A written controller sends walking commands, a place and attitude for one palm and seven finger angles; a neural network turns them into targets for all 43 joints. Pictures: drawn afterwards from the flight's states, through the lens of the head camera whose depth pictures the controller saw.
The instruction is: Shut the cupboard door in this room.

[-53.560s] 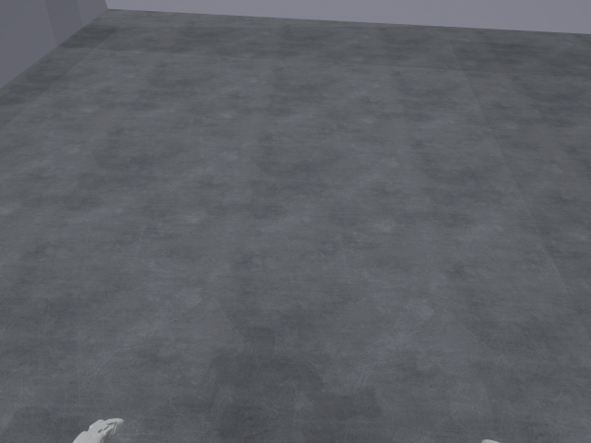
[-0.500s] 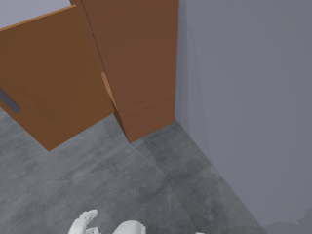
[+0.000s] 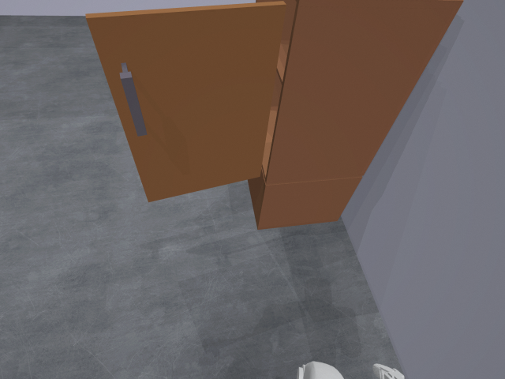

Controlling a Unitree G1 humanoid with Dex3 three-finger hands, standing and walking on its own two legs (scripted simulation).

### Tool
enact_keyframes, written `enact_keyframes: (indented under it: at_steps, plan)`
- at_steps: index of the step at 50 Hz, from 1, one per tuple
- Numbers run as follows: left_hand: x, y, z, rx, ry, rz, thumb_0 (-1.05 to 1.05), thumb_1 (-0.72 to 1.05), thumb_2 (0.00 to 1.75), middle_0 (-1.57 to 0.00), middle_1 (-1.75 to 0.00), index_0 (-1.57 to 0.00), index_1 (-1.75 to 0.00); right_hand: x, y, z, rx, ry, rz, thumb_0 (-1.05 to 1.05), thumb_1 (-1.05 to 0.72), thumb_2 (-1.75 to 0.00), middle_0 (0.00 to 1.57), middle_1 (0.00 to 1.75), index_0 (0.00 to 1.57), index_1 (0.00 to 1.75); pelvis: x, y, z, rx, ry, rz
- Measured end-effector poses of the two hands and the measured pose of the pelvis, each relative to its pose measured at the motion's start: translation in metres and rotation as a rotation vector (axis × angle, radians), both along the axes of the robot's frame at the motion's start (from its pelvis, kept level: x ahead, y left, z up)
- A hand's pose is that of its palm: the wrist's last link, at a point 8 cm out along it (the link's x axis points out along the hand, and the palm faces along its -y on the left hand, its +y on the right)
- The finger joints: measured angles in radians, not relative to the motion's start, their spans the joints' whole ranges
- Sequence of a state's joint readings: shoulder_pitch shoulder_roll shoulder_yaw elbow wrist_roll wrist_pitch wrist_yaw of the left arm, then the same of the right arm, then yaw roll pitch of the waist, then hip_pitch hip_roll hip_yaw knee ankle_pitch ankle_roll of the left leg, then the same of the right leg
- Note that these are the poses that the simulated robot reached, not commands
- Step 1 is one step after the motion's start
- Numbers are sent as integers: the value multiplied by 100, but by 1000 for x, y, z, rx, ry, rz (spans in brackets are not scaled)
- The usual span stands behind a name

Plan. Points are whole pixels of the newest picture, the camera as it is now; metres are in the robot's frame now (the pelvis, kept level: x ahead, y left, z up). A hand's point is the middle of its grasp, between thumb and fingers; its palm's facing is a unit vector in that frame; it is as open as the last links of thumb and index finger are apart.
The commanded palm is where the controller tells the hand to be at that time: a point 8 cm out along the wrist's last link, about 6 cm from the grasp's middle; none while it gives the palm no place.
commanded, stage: turn to face it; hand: left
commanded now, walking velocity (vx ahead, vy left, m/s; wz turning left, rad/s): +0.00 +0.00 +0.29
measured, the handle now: (133, 100) +0.64 +0.34 +0.02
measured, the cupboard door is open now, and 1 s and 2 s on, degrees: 100 100 100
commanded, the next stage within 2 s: take the last steps up to it in 0.24 s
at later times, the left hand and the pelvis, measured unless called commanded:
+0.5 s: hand out of the picture +0.04 +0.13 -0.15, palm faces +0.18 -0.95 -0.26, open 7.3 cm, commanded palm none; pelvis -0.01 -0.06 +0.00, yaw +9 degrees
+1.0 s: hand out of the picture -0.07 +0.16 -0.17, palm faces +0.35 -0.92 -0.16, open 7.4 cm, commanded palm none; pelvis +0.08 +0.03 -0.01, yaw +12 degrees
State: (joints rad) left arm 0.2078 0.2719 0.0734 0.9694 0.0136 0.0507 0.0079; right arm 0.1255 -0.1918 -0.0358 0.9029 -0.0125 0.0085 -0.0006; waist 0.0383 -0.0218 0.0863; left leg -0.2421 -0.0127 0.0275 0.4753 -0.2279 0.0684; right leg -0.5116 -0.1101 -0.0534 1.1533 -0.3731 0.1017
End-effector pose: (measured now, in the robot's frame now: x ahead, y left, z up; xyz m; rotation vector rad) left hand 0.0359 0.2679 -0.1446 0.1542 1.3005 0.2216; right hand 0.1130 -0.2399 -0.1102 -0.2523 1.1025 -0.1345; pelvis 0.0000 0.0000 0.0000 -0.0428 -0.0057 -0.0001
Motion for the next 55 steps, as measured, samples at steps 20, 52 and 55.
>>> enact_keyframes:
  at_steps: [20, 52, 55]
  plan:
    - [24, -76, 23, 45, -154, 6, 0, 90, 90, -20, -30, -20, -30, -86, -45, -54, 103, 249, -38, 1, -91, -89, 20, 30, 20, 30, -9, -51, -8, 60, -6, 123]
    - [-87, -44, -3, -142, 298, 325, 1, 91, 90, -20, -30, -20, -30, 124, 98, -26, 107, 12, 217, 0, -92, -89, 20, 30, 20, 30, 94, 40, -7, 54, 8, 209]
    - [-18, -12, -4, -106, 172, 262, 1, 91, 90, -20, -30, -20, -30, 131, 88, -19, 73, -17, 142, -4, -96, -89, 21, 30, 21, 30, 112, 48, -2, 59, 6, 200]
